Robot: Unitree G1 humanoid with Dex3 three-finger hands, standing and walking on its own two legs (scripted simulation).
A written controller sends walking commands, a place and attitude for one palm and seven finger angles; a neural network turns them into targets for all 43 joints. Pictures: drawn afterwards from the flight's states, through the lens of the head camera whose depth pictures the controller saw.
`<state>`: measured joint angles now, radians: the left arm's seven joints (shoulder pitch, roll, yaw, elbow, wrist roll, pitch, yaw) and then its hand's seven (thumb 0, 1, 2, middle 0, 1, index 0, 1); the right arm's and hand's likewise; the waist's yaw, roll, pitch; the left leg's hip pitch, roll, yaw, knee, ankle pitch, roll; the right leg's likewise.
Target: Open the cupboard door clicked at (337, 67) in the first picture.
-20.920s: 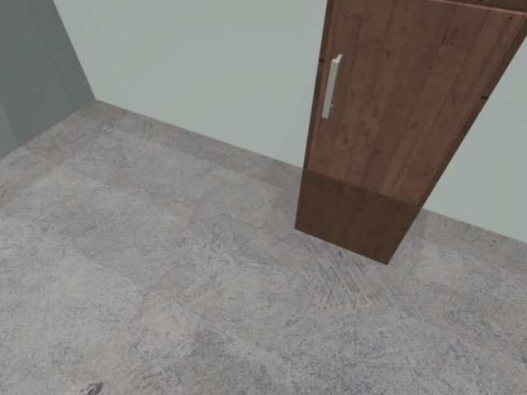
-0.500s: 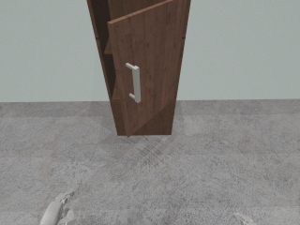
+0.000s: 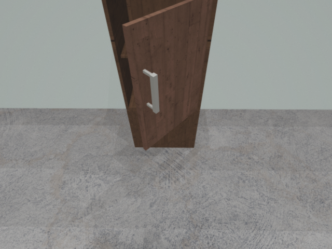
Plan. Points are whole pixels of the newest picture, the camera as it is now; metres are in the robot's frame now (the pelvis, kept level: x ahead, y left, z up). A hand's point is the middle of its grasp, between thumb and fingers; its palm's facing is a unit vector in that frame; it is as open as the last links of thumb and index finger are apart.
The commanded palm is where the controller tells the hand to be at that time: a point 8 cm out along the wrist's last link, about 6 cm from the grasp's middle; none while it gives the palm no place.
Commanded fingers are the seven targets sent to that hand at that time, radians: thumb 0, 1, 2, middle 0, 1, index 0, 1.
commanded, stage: let the arm hang, fingers relaxed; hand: left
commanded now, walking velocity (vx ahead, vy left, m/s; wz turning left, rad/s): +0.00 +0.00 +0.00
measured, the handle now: (151, 92) +0.61 +0.09 +0.01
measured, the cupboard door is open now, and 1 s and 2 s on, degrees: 46 46 46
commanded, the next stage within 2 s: look to check the result in 0.40 s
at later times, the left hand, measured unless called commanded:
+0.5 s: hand out of the picture +0.00 +0.14 -0.18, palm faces +0.06 -0.98 -0.17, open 7.4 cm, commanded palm none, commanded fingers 0.00 0.90 0.90 -0.20 -0.30 -0.20 -0.30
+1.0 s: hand out of the picture +0.00 +0.14 -0.18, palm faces +0.06 -0.98 -0.18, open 7.4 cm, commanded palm none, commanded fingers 0.00 0.90 0.90 -0.20 -0.30 -0.20 -0.30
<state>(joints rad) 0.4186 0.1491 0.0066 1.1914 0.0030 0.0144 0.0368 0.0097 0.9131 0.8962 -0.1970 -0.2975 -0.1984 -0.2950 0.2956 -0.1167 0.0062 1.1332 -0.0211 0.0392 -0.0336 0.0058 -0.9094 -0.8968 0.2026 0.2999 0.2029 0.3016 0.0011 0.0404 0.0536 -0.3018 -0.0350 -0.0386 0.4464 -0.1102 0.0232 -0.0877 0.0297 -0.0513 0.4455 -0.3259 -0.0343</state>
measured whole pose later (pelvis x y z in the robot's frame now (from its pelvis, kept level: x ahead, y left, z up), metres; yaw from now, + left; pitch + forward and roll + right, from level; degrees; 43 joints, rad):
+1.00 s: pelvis +0.03 -0.02 +0.00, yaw +0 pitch -2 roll +0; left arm 0.33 0.12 0.01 1.14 0.00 -0.01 0.05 0.01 0.91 0.90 -0.20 -0.30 -0.20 -0.30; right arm 0.25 -0.14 0.00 1.14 -0.02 0.02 -0.05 0.00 -0.92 -0.90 0.20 0.30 0.20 0.30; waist 0.00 0.00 0.06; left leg -0.26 -0.02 -0.04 0.46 -0.17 -0.01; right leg -0.02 0.05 -0.05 0.40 -0.35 -0.06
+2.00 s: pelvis +0.01 -0.05 +0.00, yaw -25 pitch +2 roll +1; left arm 0.23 0.19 0.07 0.93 0.03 0.03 0.01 0.01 0.90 0.90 -0.20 -0.30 -0.20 -0.30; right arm 0.09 -0.21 -0.06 0.90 -0.01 0.05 -0.04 0.01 -0.91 -0.90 0.20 0.30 0.20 0.30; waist 0.04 -0.01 0.09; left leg -0.40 0.01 -0.01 0.86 -0.44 -0.06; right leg -0.26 0.10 0.13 0.51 -0.27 -0.07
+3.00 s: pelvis +0.08 -0.13 +0.01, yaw -60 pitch +2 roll -1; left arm 0.22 0.23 0.10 0.96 0.04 0.02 -0.06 0.01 0.91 0.90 -0.20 -0.30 -0.20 -0.29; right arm 0.36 -0.15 -0.01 0.93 -0.03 -0.06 -0.03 0.00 -0.91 -0.90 0.20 0.30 0.20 0.30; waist 0.00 -0.04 0.04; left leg -0.12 0.06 0.17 0.41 -0.32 0.00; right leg -0.61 -0.03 -0.02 1.16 -0.27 0.00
